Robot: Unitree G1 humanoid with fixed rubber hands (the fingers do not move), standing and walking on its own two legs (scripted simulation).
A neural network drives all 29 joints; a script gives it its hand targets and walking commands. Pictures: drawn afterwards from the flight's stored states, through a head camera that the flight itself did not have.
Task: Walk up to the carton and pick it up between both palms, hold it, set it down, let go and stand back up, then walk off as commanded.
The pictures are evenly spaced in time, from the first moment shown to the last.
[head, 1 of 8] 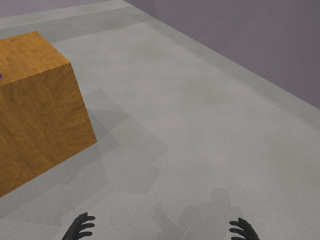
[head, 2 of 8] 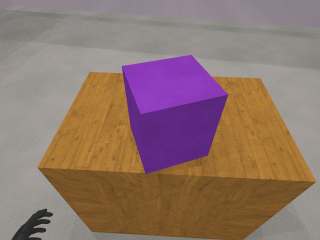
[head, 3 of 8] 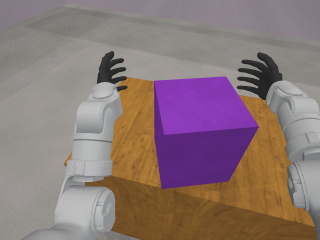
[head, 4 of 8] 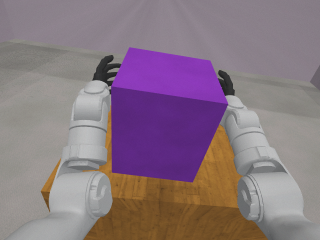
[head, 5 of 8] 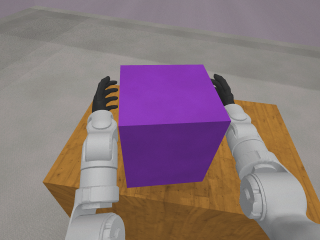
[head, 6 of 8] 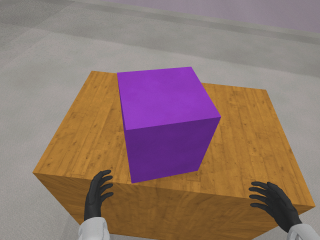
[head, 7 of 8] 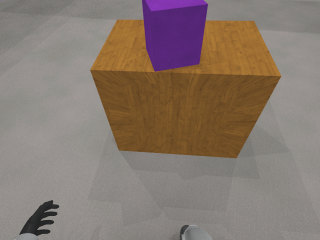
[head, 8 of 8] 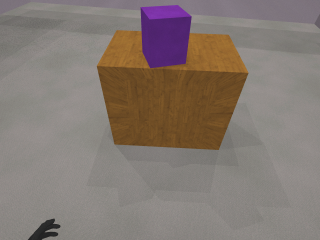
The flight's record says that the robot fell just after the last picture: no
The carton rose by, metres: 0.20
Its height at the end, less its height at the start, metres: +0.00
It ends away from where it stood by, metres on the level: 0.03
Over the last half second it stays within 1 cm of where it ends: yes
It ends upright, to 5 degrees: yes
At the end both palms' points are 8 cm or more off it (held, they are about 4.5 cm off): yes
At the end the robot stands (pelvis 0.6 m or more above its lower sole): yes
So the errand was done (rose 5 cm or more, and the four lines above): yes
